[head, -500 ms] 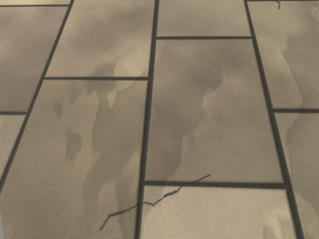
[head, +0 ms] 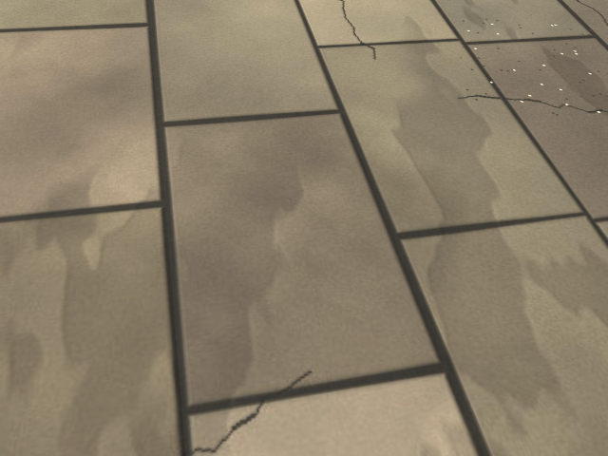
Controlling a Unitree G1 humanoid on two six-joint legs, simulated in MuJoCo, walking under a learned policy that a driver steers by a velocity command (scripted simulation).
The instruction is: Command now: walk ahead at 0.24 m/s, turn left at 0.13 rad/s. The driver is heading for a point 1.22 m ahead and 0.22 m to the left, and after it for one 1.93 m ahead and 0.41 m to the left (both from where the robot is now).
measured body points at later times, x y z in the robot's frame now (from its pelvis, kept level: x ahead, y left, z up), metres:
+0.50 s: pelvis +0.14 +0.00 -0.01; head +0.17 +0.00 +0.44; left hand +0.07 +0.26 -0.14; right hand +0.36 -0.21 -0.13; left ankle +0.23 +0.16 -0.69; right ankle +0.04 -0.12 -0.75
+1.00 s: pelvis +0.39 +0.14 -0.01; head +0.41 +0.15 +0.44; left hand +0.39 +0.41 -0.15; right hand +0.49 -0.11 -0.14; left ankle +0.31 +0.16 -0.75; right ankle +0.58 +0.03 -0.68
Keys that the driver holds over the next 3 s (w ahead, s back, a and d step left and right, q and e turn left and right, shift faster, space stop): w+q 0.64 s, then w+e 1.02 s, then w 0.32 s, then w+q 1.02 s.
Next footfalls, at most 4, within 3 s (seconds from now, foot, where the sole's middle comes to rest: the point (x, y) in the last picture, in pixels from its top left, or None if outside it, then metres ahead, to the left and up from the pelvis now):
0.20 right None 0.08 -0.11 -0.79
0.64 left None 0.35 0.17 -0.79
1.22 right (227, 388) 0.67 0.13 -0.79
1.70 left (167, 280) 0.97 0.31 -0.79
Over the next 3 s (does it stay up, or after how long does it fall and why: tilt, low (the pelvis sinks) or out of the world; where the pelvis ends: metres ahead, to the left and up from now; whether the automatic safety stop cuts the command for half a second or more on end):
stays up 1.43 0.23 -0.01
